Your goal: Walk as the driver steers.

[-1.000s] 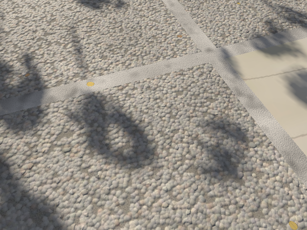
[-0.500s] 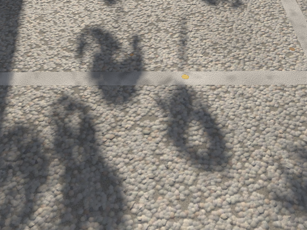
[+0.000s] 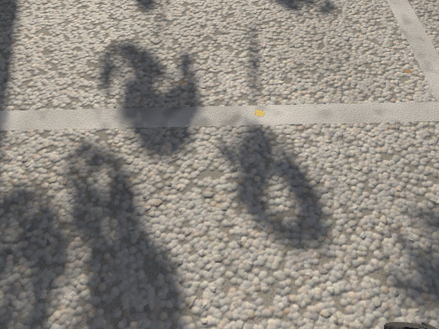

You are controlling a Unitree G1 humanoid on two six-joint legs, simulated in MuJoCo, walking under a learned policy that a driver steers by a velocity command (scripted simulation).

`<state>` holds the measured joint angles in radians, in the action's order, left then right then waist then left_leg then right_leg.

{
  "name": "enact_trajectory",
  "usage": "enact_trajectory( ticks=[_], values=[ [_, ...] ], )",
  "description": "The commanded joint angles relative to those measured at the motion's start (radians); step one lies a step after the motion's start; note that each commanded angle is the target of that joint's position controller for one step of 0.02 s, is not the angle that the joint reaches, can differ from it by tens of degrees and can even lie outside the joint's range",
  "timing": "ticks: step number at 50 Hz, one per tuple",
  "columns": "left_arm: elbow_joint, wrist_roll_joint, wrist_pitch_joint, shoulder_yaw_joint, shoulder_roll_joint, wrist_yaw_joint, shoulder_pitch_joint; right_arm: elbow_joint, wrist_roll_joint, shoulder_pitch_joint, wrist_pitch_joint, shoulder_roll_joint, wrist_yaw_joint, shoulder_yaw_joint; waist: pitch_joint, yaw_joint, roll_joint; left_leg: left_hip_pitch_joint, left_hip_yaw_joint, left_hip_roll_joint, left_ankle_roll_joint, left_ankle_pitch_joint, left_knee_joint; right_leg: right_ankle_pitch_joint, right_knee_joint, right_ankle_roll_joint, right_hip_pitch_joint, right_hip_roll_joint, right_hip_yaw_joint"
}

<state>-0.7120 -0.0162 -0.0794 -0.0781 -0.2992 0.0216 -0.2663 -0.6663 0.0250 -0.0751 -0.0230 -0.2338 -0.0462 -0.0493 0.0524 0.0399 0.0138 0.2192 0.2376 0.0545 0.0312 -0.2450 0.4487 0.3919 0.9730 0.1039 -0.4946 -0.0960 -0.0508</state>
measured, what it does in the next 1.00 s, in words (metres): steps on the spot: right foot, then left foot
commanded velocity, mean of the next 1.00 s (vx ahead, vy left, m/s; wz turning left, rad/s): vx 0.03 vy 0.00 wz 0.03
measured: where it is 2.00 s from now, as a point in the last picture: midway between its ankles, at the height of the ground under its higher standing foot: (276, 224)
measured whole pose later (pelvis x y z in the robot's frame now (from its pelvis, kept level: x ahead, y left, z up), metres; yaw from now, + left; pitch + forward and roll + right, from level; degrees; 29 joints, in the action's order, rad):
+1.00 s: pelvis +0.09 -0.01 +0.01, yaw +5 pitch +3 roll -3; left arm -0.66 -0.01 0.02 -0.09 -0.32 0.00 -0.07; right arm -0.65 -0.04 -0.26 -0.01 -0.32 -0.03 -0.08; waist 0.03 -0.02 0.02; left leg 0.22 -0.18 -0.07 0.09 -0.24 0.41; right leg 0.31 0.87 0.08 -0.52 0.04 0.12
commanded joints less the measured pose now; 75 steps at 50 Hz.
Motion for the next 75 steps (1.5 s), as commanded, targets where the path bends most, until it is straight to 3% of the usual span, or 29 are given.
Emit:
enact_trajectory(
  ticks=[1,5,7,8,9,10,12,14,22,27,35,36,37,38,39,42,44,49,55,56,60,62,63,64,65,66,68,71,75],
  values=[
    [0.129,0.003,0.012,-0.012,-0.065,-0.022,0.058,0.048,-0.011,0.020,0.013,-0.190,0.006,-0.065,-0.101,-0.043,-0.129,-0.092,-0.145,0.324,0.200,0.265,-0.156,0.006,-0.091,-0.033,0.018,-0.032,-0.007],
    [0.157,-0.004,-0.010,-0.030,-0.078,-0.037,0.023,0.036,-0.042,0.044,0.015,-0.215,0.032,-0.082,-0.116,-0.008,-0.126,-0.113,-0.092,0.341,0.130,0.306,-0.054,-0.023,-0.263,-0.098,0.117,-0.002,-0.059],
    [0.135,0.002,-0.005,-0.059,-0.124,-0.020,-0.068,-0.004,-0.054,-0.012,0.007,-0.169,0.044,-0.078,-0.118,0.026,-0.009,-0.014,-0.002,0.243,0.019,0.165,0.173,-0.246,-0.476,-0.174,0.295,0.051,-0.023],
    [0.144,0.003,0.007,-0.103,-0.274,0.003,-0.135,0.024,-0.017,0.003,0.006,-0.124,0.045,-0.064,-0.104,0.036,0.297,0.278,0.070,0.108,-0.084,-0.205,0.525,-0.734,-0.563,-0.285,0.473,-0.157,0.318],
    [0.180,0.039,0.042,-0.097,-0.318,-0.007,-0.100,0.101,0.001,0.108,0.011,-0.113,0.032,-0.055,-0.155,0.026,0.346,0.495,-0.144,-0.047,-0.128,-0.474,0.764,-0.719,-0.614,-0.485,0.472,-0.285,0.649],
    [0.183,0.039,0.072,-0.087,-0.271,-0.023,-0.086,0.095,-0.010,0.141,0.013,-0.162,0.027,-0.068,-0.185,0.053,0.179,0.545,-0.262,-0.036,-0.111,-0.438,0.850,-0.613,-0.646,-0.486,0.500,-0.279,0.584],
    [0.179,0.003,0.090,-0.072,-0.227,-0.013,-0.007,0.077,-0.021,0.120,0.026,-0.158,0.013,-0.069,-0.132,-0.011,0.060,0.569,-0.323,-0.011,-0.071,-0.240,0.791,-0.505,-0.632,-0.380,0.475,-0.187,0.463],
    [0.208,-0.009,0.075,-0.051,-0.181,0.008,0.079,0.059,-0.008,0.080,0.031,-0.181,0.011,-0.077,-0.143,-0.054,0.083,0.495,-0.329,-0.023,-0.074,-0.127,0.745,-0.557,-0.621,-0.337,0.413,-0.134,0.403],
    [0.168,0.046,0.077,0.018,-0.054,0.012,0.114,-0.032,-0.030,-0.020,0.009,-0.102,0.037,-0.032,-0.171,-0.033,0.117,0.217,-0.272,0.027,-0.131,0.005,0.403,-0.534,-0.628,-0.305,0.349,-0.078,0.198],
    [0.127,0.049,0.069,-0.011,-0.157,0.000,0.121,0.013,-0.053,0.014,0.009,-0.199,0.044,-0.051,-0.032,0.017,0.136,0.258,-0.230,0.007,-0.100,-0.142,0.350,-0.416,-0.637,-0.347,0.331,-0.153,0.245],
    [0.131,0.008,0.040,-0.029,-0.133,0.027,0.193,0.024,-0.066,-0.129,0.010,-0.147,0.078,-0.048,-0.118,-0.049,0.093,0.172,-0.150,-0.032,-0.042,-0.084,0.160,-0.753,-0.450,-0.294,0.451,-0.191,0.141],
    [0.120,-0.002,0.044,-0.030,-0.124,0.028,0.180,0.019,-0.060,-0.173,0.013,-0.162,0.074,-0.057,-0.131,-0.075,0.068,0.074,-0.171,-0.048,-0.010,0.070,0.035,-0.691,-0.364,-0.236,0.402,-0.149,0.082],
    [0.130,0.015,0.055,-0.030,-0.102,0.026,0.162,0.024,-0.053,-0.223,0.017,-0.258,0.058,-0.089,-0.161,-0.077,-0.101,-0.104,-0.403,0.056,0.065,0.408,-0.041,-0.452,-0.130,-0.139,0.223,-0.043,-0.010],
    [0.199,0.066,0.068,-0.008,-0.038,0.020,0.254,0.043,-0.033,-0.247,0.029,-0.386,0.051,-0.114,-0.166,-0.072,-0.355,-0.277,-0.814,0.293,0.278,0.837,-0.048,0.235,0.139,-0.039,-0.140,0.170,-0.009],
    [0.194,0.050,0.082,-0.010,-0.061,0.014,0.279,0.052,-0.007,-0.283,0.043,-0.327,0.056,-0.097,-0.265,-0.126,-0.227,-0.328,-0.832,0.338,0.367,0.817,-0.060,0.334,0.280,-0.041,-0.194,0.167,0.153],
    [0.163,0.030,0.091,-0.024,-0.095,0.014,0.271,0.071,-0.061,-0.143,0.037,-0.258,0.032,-0.082,-0.162,-0.061,-0.066,-0.287,-0.628,0.185,0.229,0.680,-0.040,0.100,0.230,-0.042,-0.255,0.108,0.174],
    [0.153,0.024,0.090,-0.023,-0.081,0.008,0.257,0.085,-0.065,-0.124,0.013,-0.251,0.014,-0.076,-0.164,-0.042,-0.089,-0.233,-0.600,0.131,0.205,0.672,-0.053,0.021,0.173,-0.020,-0.183,0.128,0.162],
    [0.151,-0.001,0.134,-0.023,-0.084,-0.026,0.303,0.086,-0.063,-0.199,0.027,-0.267,0.009,-0.073,-0.086,-0.088,-0.166,-0.163,-0.747,0.093,0.217,-0.316,-0.232,-0.110,-0.189,-0.021,-0.170,0.144,0.168],
    [0.132,-0.003,0.196,-0.006,-0.068,-0.046,0.325,0.059,-0.046,-0.252,0.063,-0.237,0.027,-0.044,-0.039,-0.150,-0.202,-0.097,-0.662,0.113,0.191,-0.219,-0.212,-0.247,-0.370,-0.041,-0.046,0.092,0.091],
    [0.102,0.086,0.141,0.004,-0.067,-0.059,0.300,0.038,0.026,-0.285,0.054,-0.272,0.066,-0.057,-0.031,-0.160,-0.234,-0.079,-0.639,0.060,0.172,-0.271,-0.247,-0.201,-0.362,-0.054,-0.028,0.102,0.021],
    [0.119,0.049,0.115,0.001,-0.103,-0.072,0.288,0.028,0.011,-0.280,0.071,-0.251,0.077,-0.048,0.044,-0.128,-0.195,-0.073,-0.618,0.140,0.171,-0.233,-0.283,-0.139,-0.418,-0.141,0.031,0.082,-0.008],
    [0.067,0.048,0.122,-0.008,-0.119,-0.067,0.119,0.021,0.011,-0.242,0.081,-0.257,0.059,-0.045,0.005,-0.019,-0.121,-0.029,-0.510,0.132,0.142,0.092,-0.156,-0.120,-0.478,-0.196,0.253,0.131,-0.017],
    [0.000,0.048,0.130,-0.026,-0.158,-0.057,-0.091,0.024,0.021,-0.220,0.085,-0.228,0.051,-0.035,-0.091,0.080,-0.022,0.055,-0.397,0.073,0.116,0.359,0.125,-0.062,-0.483,-0.229,0.495,0.128,0.051],
    [-0.029,0.054,0.137,-0.051,-0.271,-0.050,-0.282,0.087,0.009,-0.178,0.095,-0.180,0.050,-0.016,-0.197,0.143,0.218,0.287,-0.257,-0.040,0.048,0.284,0.525,0.326,-0.648,-0.324,0.698,-0.085,0.490],
    [-0.037,0.047,0.137,-0.053,-0.283,-0.063,-0.256,0.121,0.019,-0.140,0.104,-0.156,0.053,-0.007,-0.127,0.092,0.311,0.586,-0.283,-0.159,0.017,-0.190,0.671,0.503,-0.816,-0.370,0.755,-0.178,0.906],
    [-0.023,0.041,0.135,-0.035,-0.209,-0.073,-0.162,0.116,0.031,-0.082,0.106,-0.185,0.055,-0.006,-0.045,0.060,0.145,0.671,-0.349,-0.093,0.024,-0.119,0.766,0.430,-0.769,-0.375,0.701,-0.185,0.853],
    [-0.022,0.034,0.139,-0.029,-0.178,-0.065,-0.158,0.097,0.042,-0.083,0.120,-0.192,0.069,-0.001,-0.047,0.033,0.030,0.608,-0.340,-0.021,0.010,-0.029,0.727,0.237,-0.757,-0.367,0.593,-0.117,0.653],
    [-0.049,0.020,0.153,-0.013,-0.147,-0.044,-0.171,0.103,0.058,-0.067,0.097,-0.168,0.085,0.018,0.014,-0.007,0.067,0.553,-0.306,0.005,-0.042,-0.010,0.612,0.081,-0.818,-0.363,0.460,-0.028,0.547],
    [-0.068,0.018,0.157,-0.021,-0.158,-0.037,-0.201,0.159,0.036,0.109,0.084,-0.151,0.094,0.041,0.082,0.026,0.049,0.524,-0.236,-0.021,-0.090,0.092,0.379,-0.146,-0.866,-0.375,0.349,0.028,0.480]
  ],
)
